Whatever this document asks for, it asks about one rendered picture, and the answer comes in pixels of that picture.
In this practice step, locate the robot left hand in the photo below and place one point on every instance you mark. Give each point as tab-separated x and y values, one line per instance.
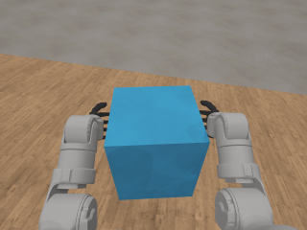
95	110

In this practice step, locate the right robot upper arm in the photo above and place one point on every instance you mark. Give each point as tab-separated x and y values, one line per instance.
244	209

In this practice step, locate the robot right hand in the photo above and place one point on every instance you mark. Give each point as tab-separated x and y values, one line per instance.
207	113

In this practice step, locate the carton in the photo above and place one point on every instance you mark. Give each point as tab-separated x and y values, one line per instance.
156	141

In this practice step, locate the left robot upper arm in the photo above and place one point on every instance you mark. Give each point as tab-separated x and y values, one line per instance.
70	212

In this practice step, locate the robot right forearm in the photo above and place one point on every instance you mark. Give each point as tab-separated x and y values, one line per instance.
234	147

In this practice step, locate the robot left forearm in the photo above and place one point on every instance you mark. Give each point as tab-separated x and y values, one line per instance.
78	148

